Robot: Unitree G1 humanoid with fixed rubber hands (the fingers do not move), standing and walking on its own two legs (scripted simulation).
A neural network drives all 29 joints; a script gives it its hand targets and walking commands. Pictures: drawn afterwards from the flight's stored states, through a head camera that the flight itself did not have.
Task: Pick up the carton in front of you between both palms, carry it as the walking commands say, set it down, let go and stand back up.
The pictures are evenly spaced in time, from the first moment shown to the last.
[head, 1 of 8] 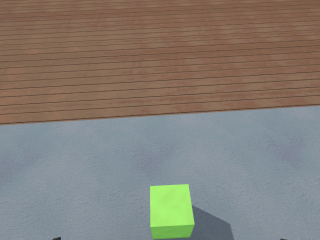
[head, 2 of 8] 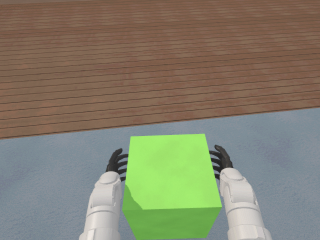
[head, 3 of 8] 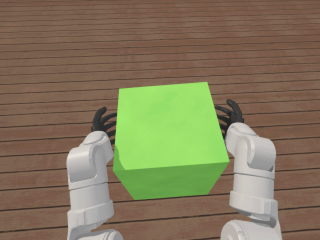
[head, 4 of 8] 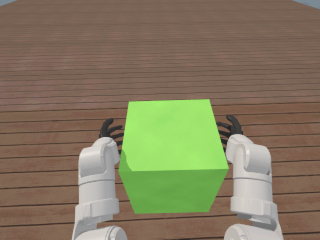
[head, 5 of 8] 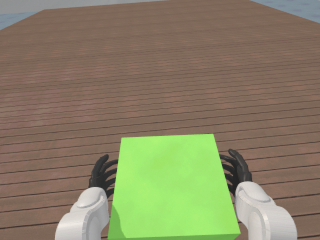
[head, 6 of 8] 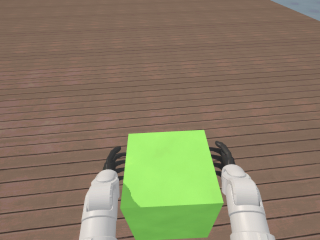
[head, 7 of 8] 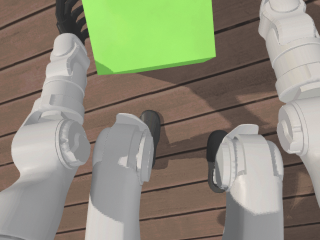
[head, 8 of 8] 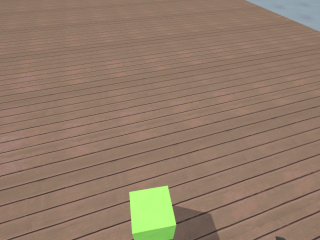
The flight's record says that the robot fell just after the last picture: no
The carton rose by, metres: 1.23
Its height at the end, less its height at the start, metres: +0.49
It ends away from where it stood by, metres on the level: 6.02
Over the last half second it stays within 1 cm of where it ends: yes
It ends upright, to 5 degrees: yes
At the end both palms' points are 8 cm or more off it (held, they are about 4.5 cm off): yes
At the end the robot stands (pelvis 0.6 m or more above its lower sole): yes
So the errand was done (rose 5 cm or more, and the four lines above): yes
